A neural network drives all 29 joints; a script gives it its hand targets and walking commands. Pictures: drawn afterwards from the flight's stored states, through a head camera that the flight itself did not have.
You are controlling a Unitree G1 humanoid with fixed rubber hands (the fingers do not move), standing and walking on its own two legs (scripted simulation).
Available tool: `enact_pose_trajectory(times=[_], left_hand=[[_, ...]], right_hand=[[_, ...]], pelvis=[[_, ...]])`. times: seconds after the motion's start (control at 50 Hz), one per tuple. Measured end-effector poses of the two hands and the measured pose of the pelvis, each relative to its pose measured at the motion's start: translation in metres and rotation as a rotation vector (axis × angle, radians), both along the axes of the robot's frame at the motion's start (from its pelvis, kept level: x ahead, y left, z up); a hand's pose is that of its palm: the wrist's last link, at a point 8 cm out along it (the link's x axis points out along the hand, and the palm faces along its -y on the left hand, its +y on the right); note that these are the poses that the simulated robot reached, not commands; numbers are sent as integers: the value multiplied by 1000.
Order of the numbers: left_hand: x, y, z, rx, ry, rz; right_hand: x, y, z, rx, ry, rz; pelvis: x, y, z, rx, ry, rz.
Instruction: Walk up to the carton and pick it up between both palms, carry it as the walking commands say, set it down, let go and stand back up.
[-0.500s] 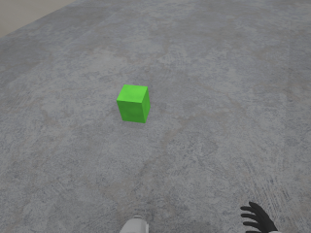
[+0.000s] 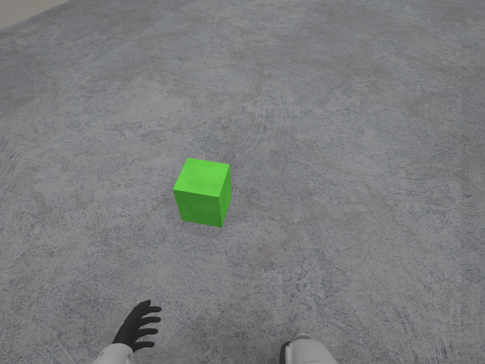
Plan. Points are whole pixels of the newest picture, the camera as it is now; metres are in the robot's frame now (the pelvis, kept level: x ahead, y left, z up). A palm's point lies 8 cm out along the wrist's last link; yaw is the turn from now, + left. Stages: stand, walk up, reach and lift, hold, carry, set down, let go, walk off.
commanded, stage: walk up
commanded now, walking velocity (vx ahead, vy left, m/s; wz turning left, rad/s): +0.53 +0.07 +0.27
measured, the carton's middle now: (205, 193) +0.96 +0.13 -0.65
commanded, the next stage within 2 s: none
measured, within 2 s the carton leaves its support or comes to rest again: neither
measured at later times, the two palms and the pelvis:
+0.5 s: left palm out of the picture +0.12 +0.26 -0.11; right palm (317, 224) +0.42 -0.19 -0.12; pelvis +0.24 +0.02 +0.00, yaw +6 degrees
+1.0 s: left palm (111, 222) +0.48 +0.30 -0.13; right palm (326, 254) +0.36 -0.19 -0.13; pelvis +0.39 +0.06 +0.00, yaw +6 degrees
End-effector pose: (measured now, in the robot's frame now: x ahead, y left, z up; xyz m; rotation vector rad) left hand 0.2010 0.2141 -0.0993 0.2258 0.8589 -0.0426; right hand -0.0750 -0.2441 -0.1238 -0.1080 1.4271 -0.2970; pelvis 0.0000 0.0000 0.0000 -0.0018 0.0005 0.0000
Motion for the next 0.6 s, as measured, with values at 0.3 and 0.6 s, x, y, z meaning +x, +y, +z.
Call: enact_pose_trajectory(times=[0.3,0.6], left_hand=[[-54,38,-6,183,375,374],[-36,77,-52,29,633,475]], right_hand=[[305,-43,-20,52,-191,274],[553,98,-2,52,-438,471]], pelvis=[[157,-27,0,28,-5,74],[285,59,-21,-11,17,101]])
